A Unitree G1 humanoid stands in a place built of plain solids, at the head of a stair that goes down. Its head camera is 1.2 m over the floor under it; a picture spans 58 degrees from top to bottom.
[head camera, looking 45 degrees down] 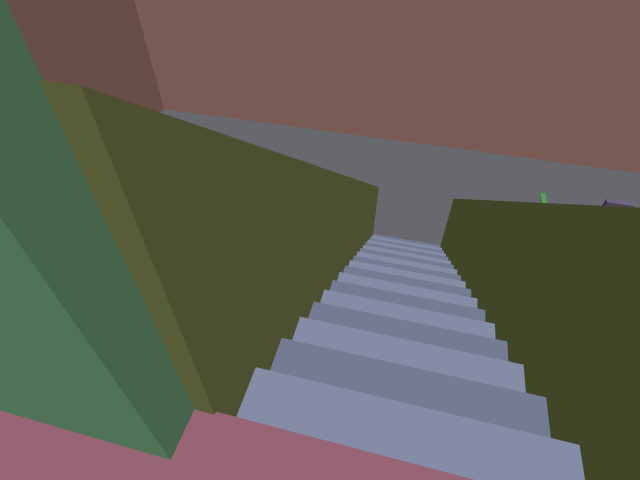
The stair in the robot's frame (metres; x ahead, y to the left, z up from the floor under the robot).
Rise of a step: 0.20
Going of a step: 0.26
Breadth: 1.07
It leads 14 degrees to the right of straight ahead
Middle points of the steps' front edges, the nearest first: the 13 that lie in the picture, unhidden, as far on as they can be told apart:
0.39 -0.23 0.00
0.64 -0.29 -0.20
0.89 -0.35 -0.41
1.14 -0.42 -0.61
1.39 -0.48 -0.82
1.64 -0.55 -1.02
1.89 -0.61 -1.22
2.14 -0.67 -1.43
2.39 -0.74 -1.63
2.64 -0.80 -1.84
2.89 -0.87 -2.04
3.14 -0.93 -2.25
3.39 -0.99 -2.45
